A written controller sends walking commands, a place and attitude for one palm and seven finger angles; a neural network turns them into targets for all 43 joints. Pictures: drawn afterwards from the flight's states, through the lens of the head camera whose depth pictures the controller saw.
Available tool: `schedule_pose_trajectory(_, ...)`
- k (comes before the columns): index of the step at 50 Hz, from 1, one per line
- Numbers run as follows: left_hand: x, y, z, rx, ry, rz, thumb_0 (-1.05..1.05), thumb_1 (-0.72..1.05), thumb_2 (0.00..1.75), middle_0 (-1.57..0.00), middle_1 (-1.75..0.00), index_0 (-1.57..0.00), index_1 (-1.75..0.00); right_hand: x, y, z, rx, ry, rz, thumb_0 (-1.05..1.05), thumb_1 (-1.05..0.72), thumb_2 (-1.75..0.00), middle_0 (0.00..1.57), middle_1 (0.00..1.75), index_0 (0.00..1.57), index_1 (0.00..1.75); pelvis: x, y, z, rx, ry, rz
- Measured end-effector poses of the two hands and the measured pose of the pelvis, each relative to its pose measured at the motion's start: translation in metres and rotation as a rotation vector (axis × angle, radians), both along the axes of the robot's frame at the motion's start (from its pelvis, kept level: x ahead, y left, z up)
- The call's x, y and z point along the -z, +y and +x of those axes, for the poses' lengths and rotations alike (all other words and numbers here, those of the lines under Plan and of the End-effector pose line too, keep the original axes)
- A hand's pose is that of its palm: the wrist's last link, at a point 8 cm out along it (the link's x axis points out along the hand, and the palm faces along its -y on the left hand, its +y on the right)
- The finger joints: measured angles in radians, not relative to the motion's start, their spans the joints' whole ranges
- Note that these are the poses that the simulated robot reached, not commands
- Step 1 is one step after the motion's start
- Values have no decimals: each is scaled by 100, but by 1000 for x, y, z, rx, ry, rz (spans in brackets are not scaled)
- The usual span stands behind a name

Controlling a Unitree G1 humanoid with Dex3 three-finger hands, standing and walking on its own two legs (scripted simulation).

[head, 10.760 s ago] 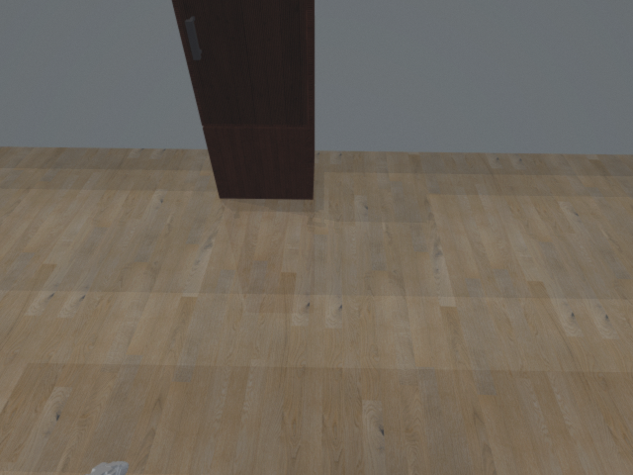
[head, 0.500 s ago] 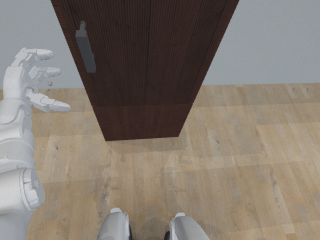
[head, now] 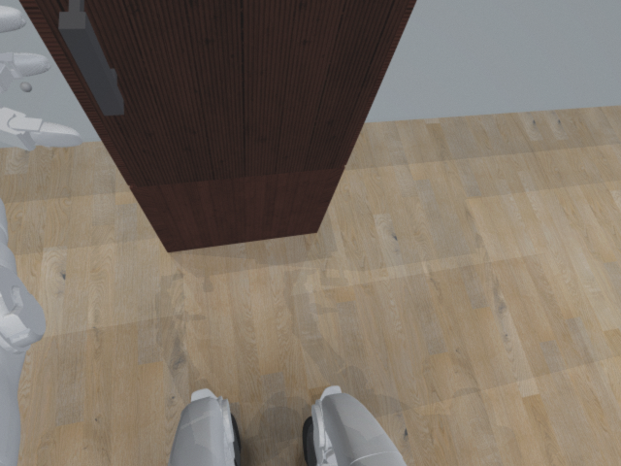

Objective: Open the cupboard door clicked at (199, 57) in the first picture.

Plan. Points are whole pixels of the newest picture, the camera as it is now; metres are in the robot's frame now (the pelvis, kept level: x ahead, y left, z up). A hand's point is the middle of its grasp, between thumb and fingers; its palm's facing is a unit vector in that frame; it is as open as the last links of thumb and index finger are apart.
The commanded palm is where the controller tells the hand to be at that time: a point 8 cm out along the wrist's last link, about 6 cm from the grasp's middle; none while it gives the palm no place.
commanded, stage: move the hooked fingers beside the handle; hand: left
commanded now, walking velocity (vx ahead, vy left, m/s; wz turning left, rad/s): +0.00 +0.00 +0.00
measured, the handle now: (96, 55) +0.58 +0.19 +0.09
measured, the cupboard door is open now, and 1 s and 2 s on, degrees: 0 0 0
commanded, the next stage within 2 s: slide the fingers in behind the handle in 0.68 s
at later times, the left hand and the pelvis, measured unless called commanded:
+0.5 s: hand (23, 103) +0.52 +0.25 +0.08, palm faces +0.08 -1.00 -0.01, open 14.0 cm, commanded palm +0.50 +0.29 +0.08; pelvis +0.01 +0.01 +0.01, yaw +1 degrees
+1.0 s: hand (46, 99) +0.53 +0.24 +0.08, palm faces +0.07 -1.00 -0.01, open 14.0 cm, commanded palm +0.51 +0.26 +0.08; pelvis +0.00 +0.00 +0.00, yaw +1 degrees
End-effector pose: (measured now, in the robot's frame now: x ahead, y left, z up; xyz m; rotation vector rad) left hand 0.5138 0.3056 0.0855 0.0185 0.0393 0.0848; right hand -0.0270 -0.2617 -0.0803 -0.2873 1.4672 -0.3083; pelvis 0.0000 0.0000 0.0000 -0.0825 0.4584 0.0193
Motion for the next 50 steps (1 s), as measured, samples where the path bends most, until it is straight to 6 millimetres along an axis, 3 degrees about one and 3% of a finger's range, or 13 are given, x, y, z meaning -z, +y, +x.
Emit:
schedule_pose_trajectory(7, 10, 4, -9, 1, 20, -5, -1, -50, 30, -30, -120, -30, -120, -2, 7, 2, 5, 23, 24, 1, -90, -89, 20, 30, 20, 30, -5, 3, 5, 4, -3, 0)
schedule_pose_trajectory(25, 3, 1, -19, 0, 7, -7, -1, -50, 30, -30, -120, -30, -120, -4, 6, 39, -49, -79, 18, 1, -90, -89, 20, 30, 20, 30, -9, 7, 7, -12, -36, -2)
schedule_pose_trajectory(41, 7, -3, -17, -5, 4, -5, -1, -50, 30, -30, -120, -30, -120, 2, 4, 20, -38, -41, 12, 1, -90, -89, 20, 30, 20, 30, -2, 4, -1, -15, -26, -5)
schedule_pose_trajectory(50, 5, -18, -12, 13, -10, -5, -1, -50, 30, -30, -120, -30, -120, 3, 5, 6, -18, -7, 26, 1, -90, -89, 20, 30, 20, 30, -2, 3, -1, -11, -18, -2)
